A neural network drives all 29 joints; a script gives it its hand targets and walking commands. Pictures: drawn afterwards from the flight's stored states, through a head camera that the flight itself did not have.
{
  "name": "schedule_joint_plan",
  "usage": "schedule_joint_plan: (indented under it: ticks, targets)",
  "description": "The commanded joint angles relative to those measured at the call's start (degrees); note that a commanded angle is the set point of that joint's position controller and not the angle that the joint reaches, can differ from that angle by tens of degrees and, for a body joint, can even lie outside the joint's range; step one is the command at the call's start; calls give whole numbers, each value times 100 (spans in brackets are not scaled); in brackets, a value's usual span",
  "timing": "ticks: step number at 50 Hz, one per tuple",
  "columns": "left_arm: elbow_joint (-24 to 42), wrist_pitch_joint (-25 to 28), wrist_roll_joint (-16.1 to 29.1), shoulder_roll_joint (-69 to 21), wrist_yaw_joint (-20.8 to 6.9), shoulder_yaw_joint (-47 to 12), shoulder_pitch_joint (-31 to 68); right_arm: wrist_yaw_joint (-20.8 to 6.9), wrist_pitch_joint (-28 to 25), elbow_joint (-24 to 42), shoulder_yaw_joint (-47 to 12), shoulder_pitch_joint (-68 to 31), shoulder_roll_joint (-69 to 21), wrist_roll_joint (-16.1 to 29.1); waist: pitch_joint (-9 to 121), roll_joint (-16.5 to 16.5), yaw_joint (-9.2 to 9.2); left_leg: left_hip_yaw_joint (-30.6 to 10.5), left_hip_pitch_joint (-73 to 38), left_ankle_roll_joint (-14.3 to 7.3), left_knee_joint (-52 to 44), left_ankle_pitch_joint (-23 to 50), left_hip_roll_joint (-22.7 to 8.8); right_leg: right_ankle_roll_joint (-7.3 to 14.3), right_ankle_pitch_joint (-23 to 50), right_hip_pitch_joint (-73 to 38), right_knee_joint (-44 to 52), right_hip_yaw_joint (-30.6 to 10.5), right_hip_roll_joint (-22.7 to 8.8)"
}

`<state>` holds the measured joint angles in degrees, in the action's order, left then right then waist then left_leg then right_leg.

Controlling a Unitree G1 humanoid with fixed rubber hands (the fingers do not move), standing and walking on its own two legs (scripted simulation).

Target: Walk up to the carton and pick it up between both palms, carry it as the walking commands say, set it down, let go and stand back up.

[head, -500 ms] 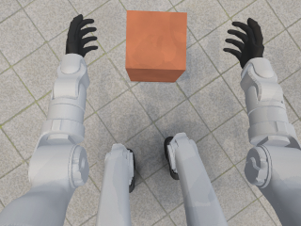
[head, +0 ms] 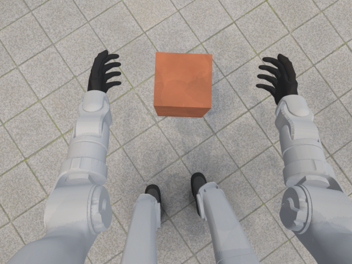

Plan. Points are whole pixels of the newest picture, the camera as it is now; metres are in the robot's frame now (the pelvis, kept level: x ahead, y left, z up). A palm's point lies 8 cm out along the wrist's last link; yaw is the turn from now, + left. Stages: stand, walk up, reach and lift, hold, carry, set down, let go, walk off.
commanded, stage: let go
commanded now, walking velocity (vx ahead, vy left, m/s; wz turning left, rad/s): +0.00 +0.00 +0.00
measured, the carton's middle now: (181, 89) +0.58 -0.08 -0.55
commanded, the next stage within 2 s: stand in 1.22 s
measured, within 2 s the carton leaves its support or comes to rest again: neither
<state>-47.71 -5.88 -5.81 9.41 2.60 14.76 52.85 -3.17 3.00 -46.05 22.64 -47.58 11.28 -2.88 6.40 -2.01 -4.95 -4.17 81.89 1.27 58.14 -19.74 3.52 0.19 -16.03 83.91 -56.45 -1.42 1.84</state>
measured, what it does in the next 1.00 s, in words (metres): rises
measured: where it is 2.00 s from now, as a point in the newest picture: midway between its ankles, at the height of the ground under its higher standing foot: (177, 209)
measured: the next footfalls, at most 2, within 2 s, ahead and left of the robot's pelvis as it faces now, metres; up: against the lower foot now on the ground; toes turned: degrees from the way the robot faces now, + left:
none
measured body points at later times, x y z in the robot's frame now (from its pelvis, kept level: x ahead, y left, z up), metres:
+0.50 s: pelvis +0.05 -0.01 +0.08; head +0.19 -0.01 +0.51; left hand +0.34 +0.19 -0.02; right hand +0.29 -0.26 -0.01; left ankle +0.04 +0.12 -0.64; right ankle +0.06 -0.11 -0.64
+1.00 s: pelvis +0.07 +0.02 +0.10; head +0.08 +0.02 +0.55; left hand +0.24 +0.25 +0.03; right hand +0.24 -0.22 +0.03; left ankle +0.04 +0.12 -0.64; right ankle +0.06 -0.11 -0.64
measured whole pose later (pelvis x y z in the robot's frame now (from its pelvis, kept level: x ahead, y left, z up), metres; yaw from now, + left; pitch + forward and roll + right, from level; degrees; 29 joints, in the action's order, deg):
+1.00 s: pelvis +0.07 +0.02 +0.10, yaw -1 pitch -4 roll -1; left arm -24.6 -6.5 -0.3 12.2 -3.8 2.2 -13.4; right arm -4.7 6.8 -24.1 2.7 12.8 12.7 -0.6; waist -5.0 -0.9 0.0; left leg -3.5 4.8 -1.4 26.1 -17.5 2.2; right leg -0.5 -14.2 7.1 -25.0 -3.0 1.3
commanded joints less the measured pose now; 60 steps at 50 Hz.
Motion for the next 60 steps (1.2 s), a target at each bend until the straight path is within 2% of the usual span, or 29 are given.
schedule_joint_plan:
  ticks: [1,3,6,11,14,21,27,33,40,44,48,53,60]
  targets:
    - [763,91,-84,309,85,31,556,-61,-110,756,30,-487,785,-117,5123,-75,-133,306,-2312,222,-446,1926,105,-257,2880,-3891,120,244,94]
    - [1152,61,-93,277,149,-41,139,-120,-83,1045,-94,-146,914,-108,5549,-75,-118,323,-2738,214,-569,2130,103,-246,3147,-4396,174,219,106]
    - [1861,5,-64,106,243,-322,-976,-252,-37,1472,-405,875,945,-143,5934,17,-48,336,-3445,180,-774,2461,111,-197,3486,-5200,323,176,115]
    - [2638,32,64,147,231,-574,-1953,-382,-38,1987,-814,1895,952,35,4755,261,-96,334,-3354,76,-1301,1828,144,-99,3193,-5826,811,-9,49]
    - [2592,115,127,138,133,-649,-2552,-390,-81,2035,-1067,2569,823,181,3954,266,-54,329,-3508,34,-1619,1475,120,-118,2943,-6067,1158,-88,2]
    - [2009,421,200,249,-102,-638,-4022,-277,-294,1991,-1430,3937,538,312,2319,345,192,320,-4186,1,-2313,1086,42,-200,2480,-6605,1876,-159,-74]
    - [2105,660,293,403,-314,-770,-5222,-77,-435,2294,-1752,5095,426,275,1525,375,310,298,-5383,-24,-2822,1358,19,-262,2612,-7278,2470,-165,-77]
    - [2451,680,413,546,-452,-962,-5899,-14,-382,2524,-1801,5774,575,247,629,321,339,245,-6320,-47,-3276,1640,-77,-234,2312,-7633,2945,-84,11]
    - [2768,404,552,627,-561,-1072,-6291,-110,-101,2657,-1869,5933,668,300,-396,-57,470,193,-6937,11,-3737,1525,-224,-87,1311,-7978,3348,96,89]
    - [2831,176,578,687,-620,-1117,-6336,-139,133,2689,-1840,5927,716,269,-764,-39,455,207,-7004,25,-3816,1311,-255,-47,1038,-8114,3359,163,120]
    - [2870,-4,558,703,-644,-1149,-6344,-146,330,2699,-1801,5913,730,219,-955,32,417,209,-7057,-3,-3846,1307,-261,-55,1020,-8218,3303,197,158]
    - [2837,-94,545,734,-632,-1141,-6393,-110,490,2786,-1792,5864,716,198,-926,73,419,202,-7210,-29,-3752,1656,-246,-86,1191,-8240,3222,185,184]
    - [2637,31,703,761,-469,-1258,-6381,128,942,2873,-1949,5856,672,145,-839,94,548,300,-7437,-1,-3377,1934,-262,-86,1062,-7831,3009,31,325]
